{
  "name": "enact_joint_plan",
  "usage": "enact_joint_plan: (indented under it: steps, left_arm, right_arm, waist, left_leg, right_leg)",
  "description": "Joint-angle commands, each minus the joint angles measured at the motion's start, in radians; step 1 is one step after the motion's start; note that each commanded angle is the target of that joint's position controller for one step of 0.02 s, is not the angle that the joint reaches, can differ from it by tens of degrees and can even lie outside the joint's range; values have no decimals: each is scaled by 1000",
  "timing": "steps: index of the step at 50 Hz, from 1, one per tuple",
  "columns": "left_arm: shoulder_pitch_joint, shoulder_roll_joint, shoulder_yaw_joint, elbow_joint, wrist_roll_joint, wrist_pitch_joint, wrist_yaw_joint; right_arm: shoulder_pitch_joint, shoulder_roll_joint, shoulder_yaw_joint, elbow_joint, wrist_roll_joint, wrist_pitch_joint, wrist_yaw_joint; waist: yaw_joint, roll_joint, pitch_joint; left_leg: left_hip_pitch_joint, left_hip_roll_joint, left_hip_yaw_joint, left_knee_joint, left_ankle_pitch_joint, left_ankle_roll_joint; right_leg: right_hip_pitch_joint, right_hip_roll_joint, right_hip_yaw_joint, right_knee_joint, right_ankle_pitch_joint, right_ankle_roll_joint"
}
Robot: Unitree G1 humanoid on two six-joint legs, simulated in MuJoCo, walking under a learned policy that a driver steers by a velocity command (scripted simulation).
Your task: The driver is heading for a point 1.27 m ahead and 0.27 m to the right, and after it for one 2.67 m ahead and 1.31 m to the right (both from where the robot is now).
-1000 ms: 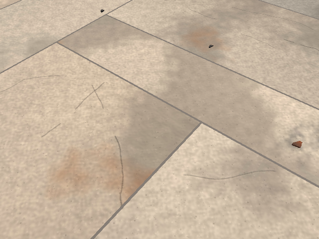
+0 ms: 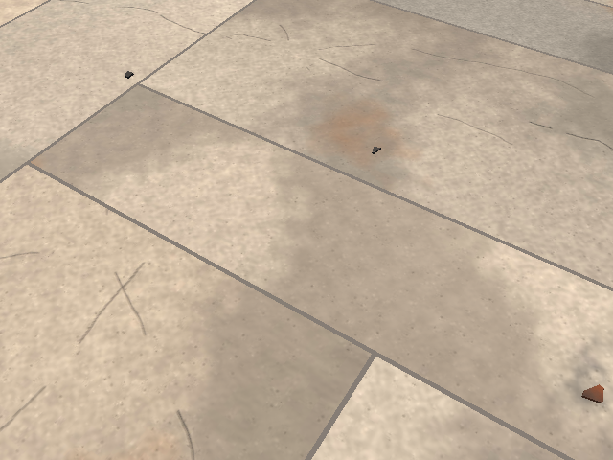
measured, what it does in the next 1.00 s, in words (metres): walks ahead: right foot, then left foot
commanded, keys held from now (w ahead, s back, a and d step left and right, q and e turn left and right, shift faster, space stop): w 0.54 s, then no key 0.10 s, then e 0.26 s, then w+e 0.10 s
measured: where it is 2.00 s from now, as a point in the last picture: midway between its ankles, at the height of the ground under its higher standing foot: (383, 284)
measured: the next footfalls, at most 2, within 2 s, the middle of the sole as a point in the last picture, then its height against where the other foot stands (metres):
right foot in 0.18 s outside the picture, level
left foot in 0.70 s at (266, 425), level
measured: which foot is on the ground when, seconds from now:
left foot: down 0.00-0.18, up 0.20-0.68, down 0.70-1.00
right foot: up 0.00-0.16, down 0.18-0.72, up 0.74-1.00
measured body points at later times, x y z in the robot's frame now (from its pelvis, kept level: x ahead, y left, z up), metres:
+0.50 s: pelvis +0.28 -0.07 +0.00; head +0.30 -0.08 +0.45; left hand +0.29 +0.20 -0.13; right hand +0.44 -0.33 -0.11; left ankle +0.44 +0.12 -0.68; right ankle +0.25 -0.15 -0.75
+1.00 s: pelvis +0.47 -0.02 -0.01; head +0.50 -0.02 +0.44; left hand +0.59 +0.25 -0.13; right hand +0.56 -0.30 -0.13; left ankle +0.55 +0.08 -0.75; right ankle +0.49 -0.16 -0.69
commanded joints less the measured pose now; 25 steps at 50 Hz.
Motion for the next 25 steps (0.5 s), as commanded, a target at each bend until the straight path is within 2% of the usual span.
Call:
enact_joint_plan:
  steps: [1, 4, 6, 7, 8, 9, 10, 11, 12, 13, 14, 15, 16, 18, 21, 25]
  left_arm:
    - [-111, 34, -4, -79, -8, -15, -16]
    - [-161, 53, -4, -114, -12, -21, -35]
    - [-125, 81, 5, -117, -13, -26, -43]
    - [-54, 105, 17, -102, -13, -28, -43]
    - [102, 147, 42, -54, -12, -27, -38]
    - [296, 221, 65, -11, 0, -25, -28]
    - [370, 305, 84, 19, 5, -18, -32]
    - [364, 196, 54, 11, 0, -18, -34]
    - [274, 153, 39, -6, 1, -22, -31]
    - [195, 129, 30, -26, 6, -23, -29]
    - [143, 102, 23, -31, 12, -25, -31]
    - [120, 82, 16, -32, 20, -29, -33]
    - [117, 78, 16, -28, 20, -31, -36]
    - [137, 96, 21, -11, 12, -38, -35]
    - [184, 124, 29, 13, 10, -34, -19]
    - [234, 132, 29, 39, 1, -23, -5]
  right_arm:
    - [13, -169, -31, -35, 10, -6, -10]
    - [48, -177, -37, -14, 13, 13, -12]
    - [36, -191, -42, -14, 13, 26, -15]
    - [14, -198, -44, -20, 12, 32, -15]
    - [4, -180, -36, -25, 7, 38, -14]
    - [14, -142, -17, -51, -11, 38, -16]
    - [142, -2, 23, -58, -10, 14, -3]
    - [92, -99, 3, -43, 13, -11, 1]
    - [-5, -165, -14, -74, 40, -27, 4]
    - [-62, -161, -13, -86, 39, -32, -1]
    - [-91, -151, -17, -89, 22, -28, -6]
    - [-77, -140, -21, -85, 13, -16, -7]
    - [-61, -117, -19, -80, 11, -3, -7]
    - [-63, -87, -15, -82, 6, 16, -10]
    - [-164, -87, -16, -118, -6, 23, -11]
    - [-299, -63, -8, -153, -2, 11, 0]
  waist:
    - [-5, 71, 72]
    - [-5, 80, 77]
    - [30, 104, 50]
    - [76, 116, 5]
    - [150, 104, -91]
    - [213, 20, -248]
    - [149, -257, -376]
    - [183, -186, -379]
    - [173, -132, -222]
    - [144, -50, -144]
    - [117, -10, -79]
    - [84, -27, -65]
    - [68, -33, -56]
    - [53, -24, -31]
    - [70, -6, 9]
    - [109, -17, 39]
  left_leg:
    - [-81, 273, -124, -88, 132, 146]
    - [43, 327, -139, -22, 177, 131]
    - [93, 348, -144, 42, 297, 111]
    - [96, 332, -125, 130, 462, 96]
    - [56, 279, -84, 313, 585, 71]
    - [-130, 221, -37, 613, 403, 36]
    - [-552, 27, -24, 975, -210, -35]
    - [-674, 49, -169, 1109, -383, -21]
    - [-746, 103, -163, 1137, -311, -2]
    - [-719, 159, -134, 1099, -217, 2]
    - [-682, 192, -124, 1030, -156, -4]
    - [-617, 220, -132, 985, -113, -7]
    - [-580, 225, -129, 955, -94, -13]
    - [-583, 234, -117, 892, -64, -30]
    - [-667, 238, -109, 736, 73, -59]
    - [-624, 201, -69, 486, 276, -64]
  right_leg:
    - [60, 36, -37, -114, 72, 3]
    - [34, 48, -26, -177, -18, -28]
    - [102, 70, -39, -200, -100, -56]
    - [210, 100, -66, -218, -125, -77]
    - [420, 130, -91, -230, -116, -107]
    - [733, -16, 68, -191, -96, -170]
    - [1087, -244, 557, -299, -299, -336]
    - [1087, -248, 688, -404, -413, -328]
    - [963, -216, 536, -417, -377, -279]
    - [822, -178, 411, -436, -274, -257]
    - [697, -142, 322, -467, -177, -245]
    - [623, -113, 261, -496, -125, -232]
    - [582, -99, 230, -524, -102, -234]
    - [540, -90, 171, -562, -41, -247]
    - [553, -82, 112, -596, 0, -249]
    - [554, -35, 20, -610, -19, -208]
